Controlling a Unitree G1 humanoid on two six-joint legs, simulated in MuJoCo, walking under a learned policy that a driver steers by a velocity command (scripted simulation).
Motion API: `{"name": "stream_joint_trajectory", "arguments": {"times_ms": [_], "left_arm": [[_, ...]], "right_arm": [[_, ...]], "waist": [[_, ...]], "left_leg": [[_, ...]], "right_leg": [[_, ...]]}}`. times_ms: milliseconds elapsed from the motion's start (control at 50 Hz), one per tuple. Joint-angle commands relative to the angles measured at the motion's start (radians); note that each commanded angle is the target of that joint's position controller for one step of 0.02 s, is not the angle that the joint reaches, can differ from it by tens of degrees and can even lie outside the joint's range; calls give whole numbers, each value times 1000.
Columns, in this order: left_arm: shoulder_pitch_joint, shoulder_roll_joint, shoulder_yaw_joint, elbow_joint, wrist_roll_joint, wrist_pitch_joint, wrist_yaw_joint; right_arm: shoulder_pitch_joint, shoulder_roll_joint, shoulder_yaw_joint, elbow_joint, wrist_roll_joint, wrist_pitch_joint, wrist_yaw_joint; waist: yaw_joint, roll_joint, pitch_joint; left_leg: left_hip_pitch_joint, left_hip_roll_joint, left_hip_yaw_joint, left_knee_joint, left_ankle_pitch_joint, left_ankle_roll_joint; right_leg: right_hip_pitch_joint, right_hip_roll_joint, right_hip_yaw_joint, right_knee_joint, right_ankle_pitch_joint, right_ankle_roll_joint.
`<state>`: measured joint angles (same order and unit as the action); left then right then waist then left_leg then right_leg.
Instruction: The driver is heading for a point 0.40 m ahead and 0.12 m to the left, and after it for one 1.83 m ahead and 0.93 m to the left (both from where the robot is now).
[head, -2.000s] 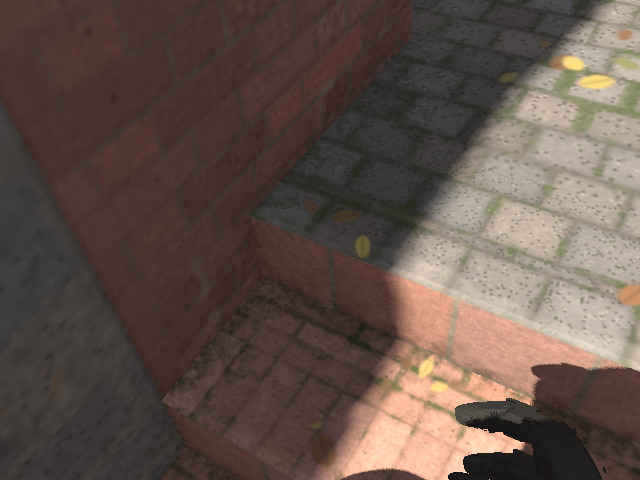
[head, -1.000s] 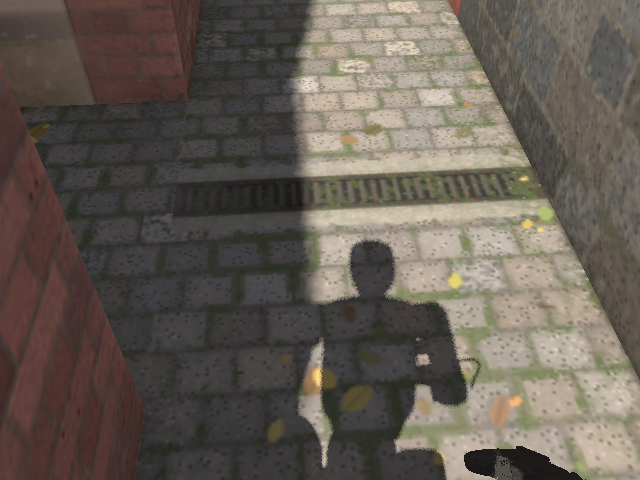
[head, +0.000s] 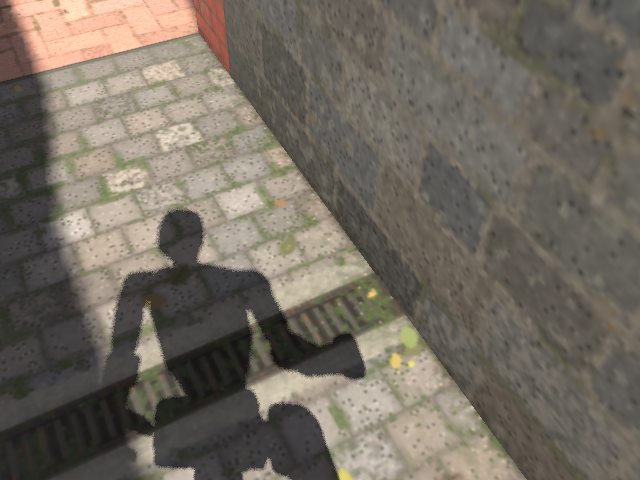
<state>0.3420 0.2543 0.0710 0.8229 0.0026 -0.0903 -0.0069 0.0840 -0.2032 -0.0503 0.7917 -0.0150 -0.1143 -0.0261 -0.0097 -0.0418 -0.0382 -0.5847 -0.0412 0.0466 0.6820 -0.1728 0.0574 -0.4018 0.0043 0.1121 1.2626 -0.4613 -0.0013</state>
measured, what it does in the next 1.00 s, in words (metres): walks ahead, turning left: right foot, then left foot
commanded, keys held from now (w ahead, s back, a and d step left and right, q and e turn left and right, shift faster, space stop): w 0.10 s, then no key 0.24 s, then q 0.66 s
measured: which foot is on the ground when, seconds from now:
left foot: down 0.00-0.40, up 0.42-0.72, down 0.74-1.00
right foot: up 0.00-0.36, down 0.38-0.74, up 0.76-1.00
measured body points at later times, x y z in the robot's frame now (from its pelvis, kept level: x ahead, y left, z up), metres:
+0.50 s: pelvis +0.16 +0.00 +0.02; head +0.20 -0.02 +0.47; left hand +0.33 +0.24 -0.07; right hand +0.32 -0.24 -0.11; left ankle +0.11 +0.12 -0.65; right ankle +0.25 -0.11 -0.71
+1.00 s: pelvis +0.17 +0.07 +0.03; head +0.20 +0.11 +0.48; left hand +0.26 +0.38 -0.07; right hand +0.37 -0.16 -0.06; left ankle +0.17 +0.15 -0.71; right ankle +0.23 -0.08 -0.62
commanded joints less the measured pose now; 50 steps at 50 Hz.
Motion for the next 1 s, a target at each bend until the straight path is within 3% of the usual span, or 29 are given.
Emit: {"name": "stream_joint_trajectory", "arguments": {"times_ms": [20,60,80,100,140,180,220,260,320,340,360,380,400,420,440,460,500,580,660,720,740,760,780,800,820,840,880,920,1000], "left_arm": [[-9,60,-10,-124,8,-5,4],[-70,61,-4,-167,31,26,15],[-63,49,-5,-181,23,39,14],[-52,38,-6,-178,-3,46,17],[-102,35,-10,-209,-3,46,36],[-135,26,-18,-213,23,47,51],[-204,-6,-36,-239,8,50,56],[-227,1,-41,-245,-11,56,54],[-248,43,-39,-249,-8,56,53],[-234,42,-41,-242,7,56,57],[-182,61,-38,-218,15,46,47],[-137,93,-32,-210,43,36,43],[-143,153,-27,-222,66,47,44],[-96,143,-18,-201,54,65,43],[-74,114,-19,-197,45,72,44],[-86,131,-11,-196,36,79,48],[-164,131,-5,-208,30,79,66],[-214,121,-5,-206,44,91,87],[-195,151,8,-199,10,104,90],[-211,143,10,-181,-10,92,78],[-195,114,3,-170,-7,94,76],[-157,60,-10,-180,1,97,81],[-192,38,-23,-247,21,100,89],[-263,99,-9,-258,6,93,101],[-271,138,7,-242,-25,88,109],[-248,142,13,-227,-25,84,113],[-235,142,21,-224,-11,82,108],[-216,107,16,-230,-19,77,97],[-265,72,1,-247,-21,68,92]], "right_arm": [[208,-148,-38,-12,-24,22,-17],[108,-114,-17,-5,-25,23,-13],[95,-97,-11,7,-14,22,-11],[92,-90,-9,25,-9,24,-3],[96,-109,-14,37,-9,21,-3],[79,-123,-19,27,-15,31,-10],[104,-144,-26,34,9,39,-18],[118,-165,-32,33,13,50,-19],[103,-132,-16,8,0,81,-17],[86,-106,-5,-8,-7,99,-16],[93,-114,-3,1,1,110,-13],[133,-83,4,-3,-5,106,-9],[188,-32,22,-9,-27,100,8],[245,-79,18,-24,-17,103,23],[189,-150,-1,-28,14,110,33],[119,-167,-11,-44,26,122,33],[75,-147,-16,-55,13,154,15],[79,-117,-19,-70,2,176,-12],[50,-127,-26,-106,3,163,11],[183,-152,-45,-61,-9,137,19],[217,-166,-54,-42,-12,138,18],[234,-239,-73,-52,-20,134,12],[162,-365,-93,-130,-29,121,16],[164,-361,-95,-164,-50,100,27],[158,-317,-82,-156,-33,86,26],[106,-284,-70,-171,-8,89,15],[48,-223,-45,-192,6,107,-6],[57,-183,-30,-207,2,119,-18],[122,-216,-50,-207,22,126,-23]], "waist": [[-88,146,-180],[6,86,-68],[36,93,-33],[54,101,4],[72,82,35],[65,59,-22],[29,63,-46],[6,83,-71],[-11,113,-100],[-5,140,-116],[32,100,-150],[33,64,-184],[-30,-118,-187],[-19,-291,-263],[18,-242,-266],[27,-141,-216],[-4,-54,-107],[-23,-110,-82],[3,-173,-82],[-45,-156,-72],[-52,-85,-32],[-30,196,0],[1,380,18],[-59,284,-60],[-49,178,-26],[-18,123,-14],[7,159,-11],[17,162,-42],[-8,166,-60]], "left_leg": [[630,346,-617,-363,-213,254],[342,274,-498,-409,-105,224],[276,249,-444,-424,-63,221],[214,230,-378,-424,34,221],[174,202,-247,-417,381,205],[220,155,-133,-376,656,159],[295,154,-107,-367,772,130],[412,186,-120,-344,803,134],[511,213,-146,-276,738,141],[512,192,-139,-238,654,131],[511,135,-135,-156,486,92],[434,67,-133,-58,324,44],[201,-30,-121,68,-33,-3],[73,-31,-153,209,-378,-51],[-5,-15,-173,364,-498,-74],[-76,-1,-163,480,-471,-86],[-98,36,-155,525,-367,-104],[72,21,-56,367,-239,-123],[154,31,-18,166,-155,-84],[333,-10,54,-56,-31,-17],[377,-18,29,-149,-11,14],[432,139,-237,-265,149,76],[419,364,-587,-344,383,251],[418,397,-687,-411,229,324],[427,353,-617,-387,113,273],[417,299,-544,-358,50,207],[349,225,-452,-349,76,149],[358,184,-415,-346,111,140],[476,173,-446,-319,141,121]], "right_leg": [[-589,-71,-11,429,178,0],[-461,-123,-11,322,233,4],[-433,-130,-19,276,225,7],[-407,-138,-31,226,205,18],[-368,-141,-55,69,253,35],[-261,-132,-73,-163,352,41],[-200,-104,-92,-347,435,40],[-187,-90,-90,-457,440,38],[-129,-69,-89,-570,382,10],[-59,-68,-93,-634,357,-10],[56,-44,-113,-783,477,-34],[223,-114,-39,-801,701,-64],[395,-274,140,-768,1069,-180],[471,-416,296,-806,1017,-324],[460,-441,359,-860,840,-350],[424,-427,337,-881,706,-316],[267,-376,204,-920,577,-237],[89,-287,-41,-951,458,-186],[96,-311,-77,-923,295,-157],[42,-295,-110,-840,135,-85],[-13,-256,-163,-727,80,-26],[-168,-157,-287,-405,-27,72],[-379,-43,-195,-130,-195,121],[-407,-34,-60,-3,-170,104],[-428,-48,-31,36,-93,83],[-428,-73,-23,42,-6,84],[-362,-70,-30,36,105,85],[-314,-39,-45,-5,152,79],[-299,-16,-40,-264,157,68]]}}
